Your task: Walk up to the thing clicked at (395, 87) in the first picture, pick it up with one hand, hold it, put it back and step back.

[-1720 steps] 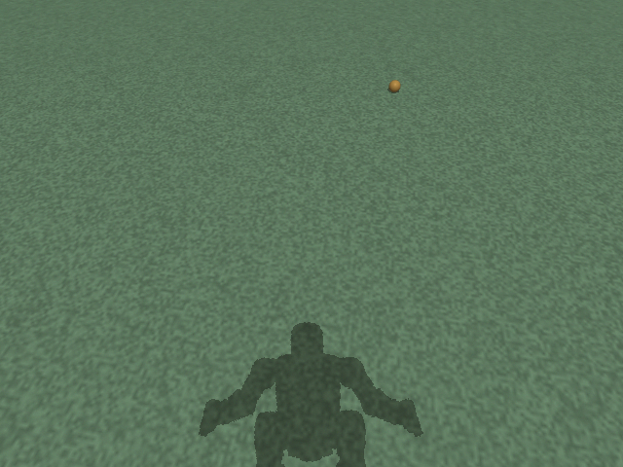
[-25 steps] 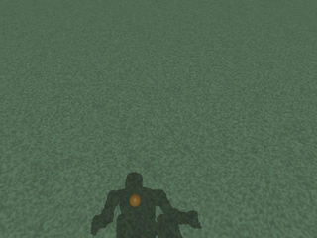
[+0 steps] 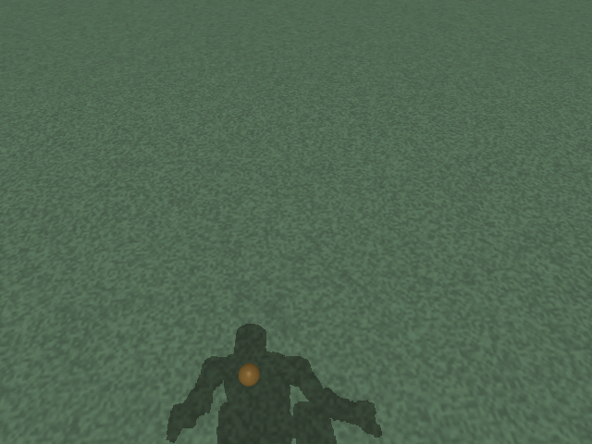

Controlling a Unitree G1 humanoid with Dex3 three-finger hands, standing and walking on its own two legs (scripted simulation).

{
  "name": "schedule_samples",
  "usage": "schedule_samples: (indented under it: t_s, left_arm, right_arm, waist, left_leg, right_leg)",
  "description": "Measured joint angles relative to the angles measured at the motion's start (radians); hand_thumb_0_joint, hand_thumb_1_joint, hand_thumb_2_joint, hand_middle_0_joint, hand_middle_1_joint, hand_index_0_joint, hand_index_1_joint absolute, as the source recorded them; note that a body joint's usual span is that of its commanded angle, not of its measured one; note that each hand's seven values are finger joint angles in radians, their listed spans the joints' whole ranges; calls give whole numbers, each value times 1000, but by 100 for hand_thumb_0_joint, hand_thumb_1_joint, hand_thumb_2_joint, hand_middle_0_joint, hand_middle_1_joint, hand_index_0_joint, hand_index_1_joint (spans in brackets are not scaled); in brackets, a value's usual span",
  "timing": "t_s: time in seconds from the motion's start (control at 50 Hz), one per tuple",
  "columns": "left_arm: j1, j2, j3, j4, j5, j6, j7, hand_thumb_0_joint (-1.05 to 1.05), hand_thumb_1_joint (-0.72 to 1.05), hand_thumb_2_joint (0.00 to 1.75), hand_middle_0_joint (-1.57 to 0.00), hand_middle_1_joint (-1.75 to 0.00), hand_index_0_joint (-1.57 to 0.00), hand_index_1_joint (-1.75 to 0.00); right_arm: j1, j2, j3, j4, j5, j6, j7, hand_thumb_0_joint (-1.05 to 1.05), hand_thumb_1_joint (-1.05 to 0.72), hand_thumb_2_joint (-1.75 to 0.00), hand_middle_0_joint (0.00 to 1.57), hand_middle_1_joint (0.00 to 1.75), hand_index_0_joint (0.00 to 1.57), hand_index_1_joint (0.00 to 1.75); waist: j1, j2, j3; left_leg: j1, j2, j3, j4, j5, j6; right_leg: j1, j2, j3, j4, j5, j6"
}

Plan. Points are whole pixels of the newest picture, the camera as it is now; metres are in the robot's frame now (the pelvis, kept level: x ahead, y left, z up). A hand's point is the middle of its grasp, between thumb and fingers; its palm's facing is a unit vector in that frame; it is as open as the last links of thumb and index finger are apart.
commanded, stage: stand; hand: left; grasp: from above
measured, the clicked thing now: (249, 374) +0.47 +0.17 -0.74
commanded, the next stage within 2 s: step back in 1.42 s
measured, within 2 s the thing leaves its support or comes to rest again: neither
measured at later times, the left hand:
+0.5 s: hand out of the picture +0.08 +0.25 -0.16, palm faces +0.01 -0.94 -0.33, open 7.4 cm
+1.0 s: hand out of the picture +0.10 +0.25 -0.15, palm faces +0.01 -0.94 -0.34, open 7.4 cm
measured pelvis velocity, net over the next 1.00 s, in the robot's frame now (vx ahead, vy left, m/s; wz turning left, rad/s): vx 0.02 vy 0.00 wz -0.01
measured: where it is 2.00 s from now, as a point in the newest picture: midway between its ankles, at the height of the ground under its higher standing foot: outside the picture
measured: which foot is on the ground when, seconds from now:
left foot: down 0.00-1.00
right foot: down 0.00-1.00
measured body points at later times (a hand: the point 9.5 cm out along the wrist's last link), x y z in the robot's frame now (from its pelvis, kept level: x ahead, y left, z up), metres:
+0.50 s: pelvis +0.02 +0.00 +0.00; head +0.03 +0.00 +0.45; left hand +0.08 +0.29 -0.13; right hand +0.08 -0.29 -0.14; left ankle +0.02 +0.14 -0.75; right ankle +0.01 -0.13 -0.75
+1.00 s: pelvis +0.02 +0.00 +0.00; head +0.03 +0.00 +0.45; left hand +0.10 +0.30 -0.13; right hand +0.10 -0.29 -0.14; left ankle +0.02 +0.14 -0.75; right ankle +0.01 -0.13 -0.75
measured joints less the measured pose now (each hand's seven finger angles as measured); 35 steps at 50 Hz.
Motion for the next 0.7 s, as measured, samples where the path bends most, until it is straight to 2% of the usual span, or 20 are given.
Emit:
schedule_samples:
  t_s: [0.7]
  left_arm:
    - [-58,16,-3,12,-12,-1,-15,0,90,90,-21,-30,-20,-30]
  right_arm:
    - [-44,-14,24,10,7,-15,2,0,-91,-90,20,30,20,30]
  waist:
    - [-4,-5,-4]
  left_leg:
    - [20,-6,12,-43,-6,6]
  right_leg:
    - [13,-7,10,-34,-7,7]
